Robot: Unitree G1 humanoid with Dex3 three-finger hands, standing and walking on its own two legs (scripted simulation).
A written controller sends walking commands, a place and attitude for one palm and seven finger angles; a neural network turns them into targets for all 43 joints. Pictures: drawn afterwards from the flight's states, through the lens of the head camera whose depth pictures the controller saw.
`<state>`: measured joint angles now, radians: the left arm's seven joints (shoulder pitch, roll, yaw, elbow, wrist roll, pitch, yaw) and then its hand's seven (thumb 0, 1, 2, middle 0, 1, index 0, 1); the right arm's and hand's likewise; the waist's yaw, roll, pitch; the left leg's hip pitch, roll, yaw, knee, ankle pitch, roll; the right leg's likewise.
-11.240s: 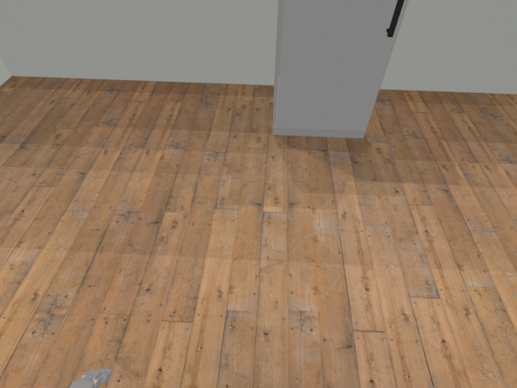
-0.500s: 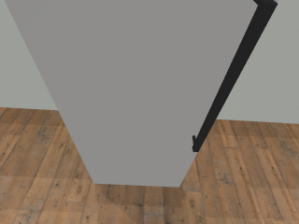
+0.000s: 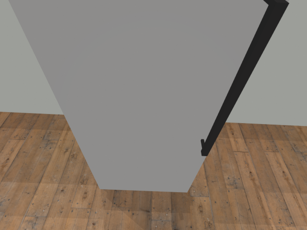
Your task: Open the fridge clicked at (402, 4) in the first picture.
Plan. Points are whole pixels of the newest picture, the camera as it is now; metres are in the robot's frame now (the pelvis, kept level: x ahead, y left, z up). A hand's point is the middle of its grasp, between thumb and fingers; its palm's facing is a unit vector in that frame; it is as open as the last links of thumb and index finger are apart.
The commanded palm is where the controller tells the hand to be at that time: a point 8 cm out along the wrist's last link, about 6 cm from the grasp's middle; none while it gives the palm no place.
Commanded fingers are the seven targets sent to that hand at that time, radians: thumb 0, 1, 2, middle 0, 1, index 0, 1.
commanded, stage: look again from close up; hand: right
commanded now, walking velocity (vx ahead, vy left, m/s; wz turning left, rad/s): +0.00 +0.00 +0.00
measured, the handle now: (225, 100) +0.43 -0.16 +0.13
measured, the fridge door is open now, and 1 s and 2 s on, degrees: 0 0 0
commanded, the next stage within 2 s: raise the hand to about handle height in 0.52 s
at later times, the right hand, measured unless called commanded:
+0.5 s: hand out of the picture +0.00 -0.18 -0.17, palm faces +0.02 +0.98 -0.21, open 7.3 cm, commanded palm none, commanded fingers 0.00 -0.90 -0.90 0.20 0.30 0.20 0.30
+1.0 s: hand (232, 228) +0.16 -0.18 -0.04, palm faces -0.08 +1.00 +0.04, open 8.3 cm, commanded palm +0.12 -0.26 -0.04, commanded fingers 0.00 -0.43 -0.70 0.23 0.60 0.23 0.60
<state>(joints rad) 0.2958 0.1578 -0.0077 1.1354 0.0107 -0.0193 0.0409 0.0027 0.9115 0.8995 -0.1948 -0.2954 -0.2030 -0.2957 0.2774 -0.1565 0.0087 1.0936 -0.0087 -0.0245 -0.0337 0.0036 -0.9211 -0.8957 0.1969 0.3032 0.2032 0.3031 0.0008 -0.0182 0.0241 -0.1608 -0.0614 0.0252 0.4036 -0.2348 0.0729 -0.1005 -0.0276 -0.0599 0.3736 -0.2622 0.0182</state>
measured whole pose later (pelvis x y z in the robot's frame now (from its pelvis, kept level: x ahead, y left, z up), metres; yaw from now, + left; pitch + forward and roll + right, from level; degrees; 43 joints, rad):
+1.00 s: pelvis -0.04 -0.02 -0.06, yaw -2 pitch +8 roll -1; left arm 0.14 0.29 0.06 0.51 -0.02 -0.23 0.00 0.01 0.91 0.90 -0.20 -0.30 -0.20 -0.30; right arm 0.36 -0.16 -0.09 0.23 0.22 -0.49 0.35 0.00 -0.67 -0.79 0.21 0.46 0.22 0.46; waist 0.01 0.05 -0.12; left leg -0.65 0.00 0.04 0.94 -0.43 0.04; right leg -0.60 0.01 -0.05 0.92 -0.46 -0.02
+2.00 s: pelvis -0.03 -0.05 -0.04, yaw -4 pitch +8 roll +3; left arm 0.24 0.27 -0.06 0.53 -0.05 -0.25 0.08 0.01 0.90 0.90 -0.20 -0.30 -0.21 -0.30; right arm 0.14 -0.39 -0.34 0.20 0.34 -0.16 0.48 -0.01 0.45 -0.32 0.29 1.17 0.30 1.17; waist -0.02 -0.04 -0.09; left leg -0.56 0.00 0.10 0.80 -0.38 0.01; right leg -0.57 0.02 0.00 0.88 -0.44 -0.05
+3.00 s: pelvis -0.04 -0.04 -0.04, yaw -4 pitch +6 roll +2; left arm 0.27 0.29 -0.05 0.58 -0.05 -0.26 0.11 0.01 0.90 0.90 -0.20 -0.30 -0.21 -0.30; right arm -0.06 -0.41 -0.37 0.35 0.34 -0.17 0.55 -0.02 0.50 -0.30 0.30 1.20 0.30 1.20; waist -0.02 -0.04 -0.06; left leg -0.51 0.00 0.09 0.75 -0.34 0.02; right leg -0.52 0.01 0.00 0.81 -0.40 -0.04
